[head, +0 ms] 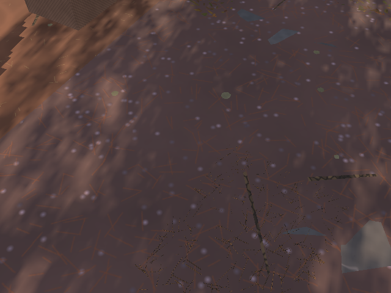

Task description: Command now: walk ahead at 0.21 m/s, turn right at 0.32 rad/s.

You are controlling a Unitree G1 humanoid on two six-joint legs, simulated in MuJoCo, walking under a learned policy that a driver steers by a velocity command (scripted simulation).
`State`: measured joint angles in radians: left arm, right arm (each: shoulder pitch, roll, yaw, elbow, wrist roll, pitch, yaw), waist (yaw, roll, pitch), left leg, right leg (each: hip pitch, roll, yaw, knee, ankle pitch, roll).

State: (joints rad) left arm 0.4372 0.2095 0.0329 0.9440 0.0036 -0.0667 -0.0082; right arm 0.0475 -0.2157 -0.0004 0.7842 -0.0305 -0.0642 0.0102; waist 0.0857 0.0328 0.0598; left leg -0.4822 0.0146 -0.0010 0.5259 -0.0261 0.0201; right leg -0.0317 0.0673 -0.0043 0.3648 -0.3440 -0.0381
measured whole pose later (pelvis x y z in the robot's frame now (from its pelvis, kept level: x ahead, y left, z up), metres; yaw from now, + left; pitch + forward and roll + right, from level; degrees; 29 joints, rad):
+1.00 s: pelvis +0.03 +0.01 +0.00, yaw -30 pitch +0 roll +0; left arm 0.21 0.27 0.05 0.73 0.01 0.05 0.00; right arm 0.21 -0.23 -0.02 0.75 -0.02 0.02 -0.03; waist 0.01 -0.05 0.04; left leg -0.23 -0.03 0.00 0.48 -0.24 0.04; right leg -0.33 0.12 0.13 0.63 -0.39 -0.03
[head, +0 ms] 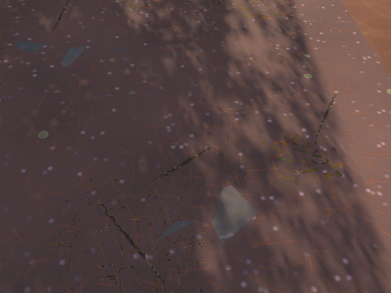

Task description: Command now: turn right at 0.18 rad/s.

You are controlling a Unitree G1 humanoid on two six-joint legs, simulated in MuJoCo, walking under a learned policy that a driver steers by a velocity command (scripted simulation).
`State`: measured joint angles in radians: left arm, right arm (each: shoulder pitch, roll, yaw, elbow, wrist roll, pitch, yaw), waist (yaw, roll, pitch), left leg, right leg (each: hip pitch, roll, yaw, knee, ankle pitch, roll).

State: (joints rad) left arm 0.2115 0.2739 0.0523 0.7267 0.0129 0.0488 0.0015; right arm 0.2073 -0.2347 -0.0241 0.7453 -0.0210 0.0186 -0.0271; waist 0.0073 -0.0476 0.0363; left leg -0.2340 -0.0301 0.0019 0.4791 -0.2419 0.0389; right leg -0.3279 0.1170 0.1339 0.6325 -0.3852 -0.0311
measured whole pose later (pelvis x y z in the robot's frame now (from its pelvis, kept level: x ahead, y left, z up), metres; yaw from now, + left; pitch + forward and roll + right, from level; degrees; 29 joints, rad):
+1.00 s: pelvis -0.02 -0.01 +0.01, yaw +0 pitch -2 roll +0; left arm 0.27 0.19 -0.01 1.12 0.01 0.00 0.04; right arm 0.25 -0.19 0.00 1.12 -0.01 0.01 -0.03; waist -0.01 0.00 0.03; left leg -0.18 -0.01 -0.01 0.39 -0.18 0.01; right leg -0.11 0.05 0.05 0.38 -0.24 -0.03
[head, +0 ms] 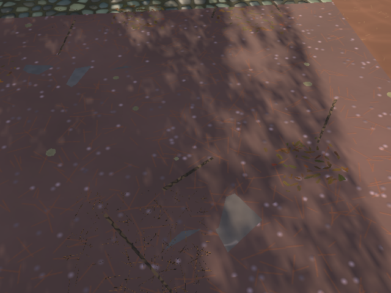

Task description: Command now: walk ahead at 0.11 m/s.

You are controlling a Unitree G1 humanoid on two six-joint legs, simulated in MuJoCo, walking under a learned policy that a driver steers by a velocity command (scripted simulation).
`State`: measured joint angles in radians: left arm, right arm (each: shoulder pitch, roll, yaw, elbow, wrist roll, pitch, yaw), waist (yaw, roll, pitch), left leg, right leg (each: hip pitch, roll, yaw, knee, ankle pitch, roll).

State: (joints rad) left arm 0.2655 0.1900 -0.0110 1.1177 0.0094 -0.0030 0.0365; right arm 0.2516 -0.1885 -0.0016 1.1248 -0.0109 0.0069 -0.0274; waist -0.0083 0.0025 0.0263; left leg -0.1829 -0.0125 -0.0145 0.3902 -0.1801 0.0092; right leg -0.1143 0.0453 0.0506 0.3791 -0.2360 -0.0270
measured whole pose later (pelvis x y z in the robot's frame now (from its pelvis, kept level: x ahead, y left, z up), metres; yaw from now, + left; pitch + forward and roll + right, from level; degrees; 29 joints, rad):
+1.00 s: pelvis +0.44 +0.01 +0.00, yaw +0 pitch +0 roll -1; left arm 0.43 0.18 0.03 1.09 0.01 -0.10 0.00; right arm 0.13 -0.21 -0.04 0.94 -0.03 -0.04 0.03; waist 0.03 0.03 0.04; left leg -0.65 0.12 0.01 0.89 -0.10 0.04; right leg -0.02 0.11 -0.09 0.23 -0.21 -0.11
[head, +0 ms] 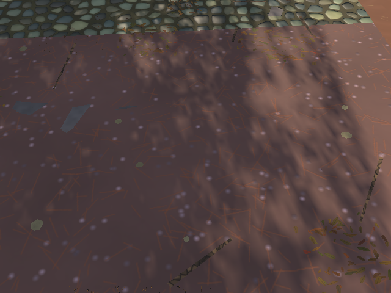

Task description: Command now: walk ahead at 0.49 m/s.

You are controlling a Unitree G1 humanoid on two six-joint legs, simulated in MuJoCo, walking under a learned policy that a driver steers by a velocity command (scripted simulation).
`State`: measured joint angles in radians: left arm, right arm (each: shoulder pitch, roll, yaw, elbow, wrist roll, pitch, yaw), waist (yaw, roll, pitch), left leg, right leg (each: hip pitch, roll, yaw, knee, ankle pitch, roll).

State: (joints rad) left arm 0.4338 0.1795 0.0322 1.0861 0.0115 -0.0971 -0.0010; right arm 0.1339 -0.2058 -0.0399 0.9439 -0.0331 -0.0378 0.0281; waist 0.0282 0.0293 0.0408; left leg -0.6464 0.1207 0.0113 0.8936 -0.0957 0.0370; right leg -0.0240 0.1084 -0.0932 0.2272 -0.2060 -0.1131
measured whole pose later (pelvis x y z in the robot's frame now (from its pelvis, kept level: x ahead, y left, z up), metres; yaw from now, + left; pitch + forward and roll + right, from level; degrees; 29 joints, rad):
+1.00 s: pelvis +0.57 -0.01 +0.00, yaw +0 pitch +0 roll +0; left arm 0.34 0.20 0.05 1.03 0.01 -0.09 0.00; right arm 0.23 -0.22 -0.06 0.97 -0.04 -0.05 0.02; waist 0.00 0.03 0.04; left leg -0.53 0.08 0.00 1.07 -0.25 0.06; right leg -0.15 0.08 -0.11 0.32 -0.17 -0.11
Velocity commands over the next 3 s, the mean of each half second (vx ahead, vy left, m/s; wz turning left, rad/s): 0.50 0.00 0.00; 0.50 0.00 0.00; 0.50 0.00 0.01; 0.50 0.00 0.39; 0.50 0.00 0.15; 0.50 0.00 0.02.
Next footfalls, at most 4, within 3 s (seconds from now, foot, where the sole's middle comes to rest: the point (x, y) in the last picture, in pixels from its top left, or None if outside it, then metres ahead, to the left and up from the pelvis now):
0.22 left None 0.31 0.11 -0.78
0.76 right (231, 260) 0.61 -0.07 -0.78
1.34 left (186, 187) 0.92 0.11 -0.78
1.88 right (226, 132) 1.22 -0.06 -0.78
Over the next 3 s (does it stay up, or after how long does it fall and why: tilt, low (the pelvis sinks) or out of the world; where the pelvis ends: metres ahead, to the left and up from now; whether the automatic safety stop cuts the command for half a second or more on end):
stays up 1.60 0.17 -0.02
